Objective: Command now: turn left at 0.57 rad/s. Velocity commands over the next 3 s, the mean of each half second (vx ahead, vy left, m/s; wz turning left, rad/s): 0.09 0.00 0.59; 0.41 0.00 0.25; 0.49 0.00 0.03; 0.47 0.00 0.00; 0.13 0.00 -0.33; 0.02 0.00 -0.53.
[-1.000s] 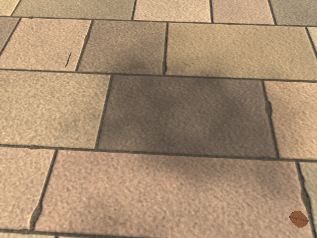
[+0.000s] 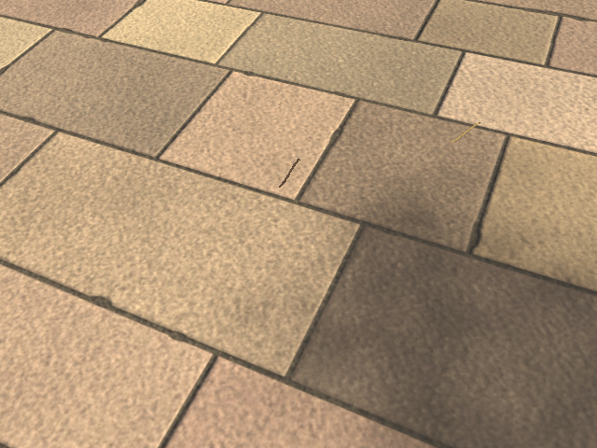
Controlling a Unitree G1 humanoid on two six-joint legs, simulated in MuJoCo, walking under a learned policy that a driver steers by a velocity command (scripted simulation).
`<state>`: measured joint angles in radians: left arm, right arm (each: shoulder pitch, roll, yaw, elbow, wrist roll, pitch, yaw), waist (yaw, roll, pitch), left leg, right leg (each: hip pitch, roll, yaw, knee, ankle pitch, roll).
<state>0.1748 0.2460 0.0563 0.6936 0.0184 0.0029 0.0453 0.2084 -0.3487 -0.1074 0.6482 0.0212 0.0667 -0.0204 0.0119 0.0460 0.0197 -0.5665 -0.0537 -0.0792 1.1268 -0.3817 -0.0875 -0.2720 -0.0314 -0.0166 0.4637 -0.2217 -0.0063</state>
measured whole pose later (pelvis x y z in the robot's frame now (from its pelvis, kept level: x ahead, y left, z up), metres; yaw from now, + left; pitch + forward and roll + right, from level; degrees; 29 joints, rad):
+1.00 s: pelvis +0.19 +0.08 +0.00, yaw +24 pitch +2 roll +0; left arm 0.43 0.25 0.04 0.84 -0.01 -0.08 0.00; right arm 0.14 -0.28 -0.05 0.63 0.01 -0.06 0.02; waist 0.10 0.05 0.01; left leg -0.65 0.07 -0.03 0.70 -0.04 -0.02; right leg -0.01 0.02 0.01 0.25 -0.28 -0.03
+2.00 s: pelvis +0.70 +0.29 +0.01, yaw +23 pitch +1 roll -1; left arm 0.33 0.27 0.04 0.84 0.00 -0.08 -0.02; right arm 0.13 -0.30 -0.04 0.75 0.00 -0.06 0.00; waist 0.06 0.05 0.04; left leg -0.64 0.11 -0.05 0.76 -0.05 -0.03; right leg -0.10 0.07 -0.04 0.25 -0.17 -0.07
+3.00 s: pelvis +0.82 +0.35 +0.00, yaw -6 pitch +2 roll +1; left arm 0.17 0.31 0.07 0.66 -0.01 0.04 0.03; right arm 0.08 -0.30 -0.08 0.83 0.01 -0.01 -0.01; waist 0.02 -0.01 0.03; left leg -0.32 -0.03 -0.06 0.60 -0.31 -0.06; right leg -0.30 0.09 0.18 0.50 -0.22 -0.04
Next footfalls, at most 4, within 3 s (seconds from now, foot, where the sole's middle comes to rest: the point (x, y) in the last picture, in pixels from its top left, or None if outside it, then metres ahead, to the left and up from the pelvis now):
0.22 left None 0.02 0.14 -0.78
0.68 right None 0.18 -0.05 -0.78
1.14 left None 0.37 0.31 -0.78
1.68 right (246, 339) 0.75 0.22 -0.78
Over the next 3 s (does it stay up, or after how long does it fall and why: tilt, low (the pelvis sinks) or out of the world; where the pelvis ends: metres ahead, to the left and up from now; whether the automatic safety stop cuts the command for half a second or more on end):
stays up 0.82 0.35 0.00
